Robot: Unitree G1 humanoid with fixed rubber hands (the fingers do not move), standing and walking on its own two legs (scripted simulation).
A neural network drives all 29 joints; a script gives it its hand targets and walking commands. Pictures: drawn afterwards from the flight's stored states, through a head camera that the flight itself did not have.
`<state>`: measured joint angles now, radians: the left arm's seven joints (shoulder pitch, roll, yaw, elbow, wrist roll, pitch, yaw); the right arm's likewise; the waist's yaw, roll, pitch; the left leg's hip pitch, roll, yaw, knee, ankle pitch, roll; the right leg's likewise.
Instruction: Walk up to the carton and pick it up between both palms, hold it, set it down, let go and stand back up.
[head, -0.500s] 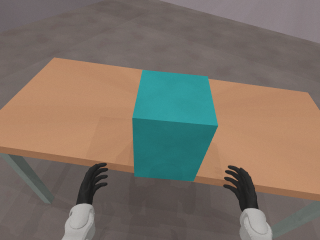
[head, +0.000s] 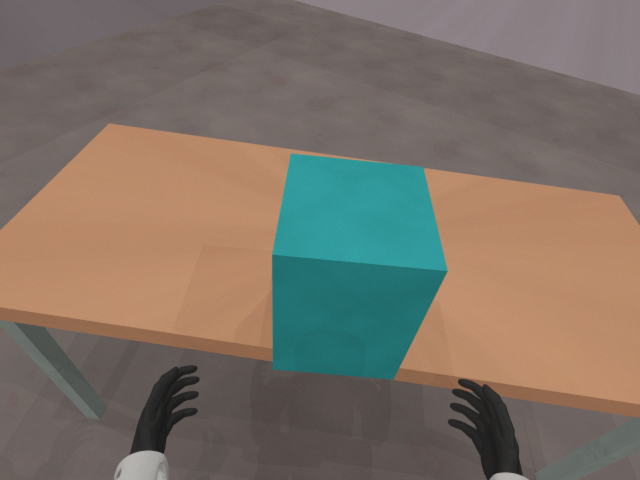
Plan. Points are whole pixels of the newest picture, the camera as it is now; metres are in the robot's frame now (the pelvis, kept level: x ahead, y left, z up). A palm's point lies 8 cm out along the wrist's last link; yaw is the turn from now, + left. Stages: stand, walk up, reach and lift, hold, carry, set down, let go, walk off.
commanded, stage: set down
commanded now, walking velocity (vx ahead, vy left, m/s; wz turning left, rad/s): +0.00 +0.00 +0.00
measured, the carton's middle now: (344, 272) +0.43 -0.01 +0.01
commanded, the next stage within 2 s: let go in 1.30 s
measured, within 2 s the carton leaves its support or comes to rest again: neither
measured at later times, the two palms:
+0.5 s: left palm (140, 445) +0.18 +0.22 -0.05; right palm (484, 467) +0.19 -0.20 -0.06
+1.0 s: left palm (134, 460) +0.17 +0.23 -0.07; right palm (480, 478) +0.18 -0.20 -0.07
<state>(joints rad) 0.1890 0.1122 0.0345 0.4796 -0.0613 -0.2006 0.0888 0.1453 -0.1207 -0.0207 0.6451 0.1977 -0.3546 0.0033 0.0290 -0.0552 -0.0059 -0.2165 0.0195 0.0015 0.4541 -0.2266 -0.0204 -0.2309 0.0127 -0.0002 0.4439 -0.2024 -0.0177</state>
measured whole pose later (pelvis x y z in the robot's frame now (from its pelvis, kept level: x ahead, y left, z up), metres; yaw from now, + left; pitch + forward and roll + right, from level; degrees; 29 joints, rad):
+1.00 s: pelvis +0.00 +0.00 +0.00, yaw +0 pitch -1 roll +0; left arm 0.19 0.17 0.03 0.46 -0.06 0.09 0.05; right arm 0.15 -0.12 -0.02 0.65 0.07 -0.17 0.00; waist 0.03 0.00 0.05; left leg -0.20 0.02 0.00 0.45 -0.23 -0.02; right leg -0.22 0.01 0.00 0.44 -0.21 -0.01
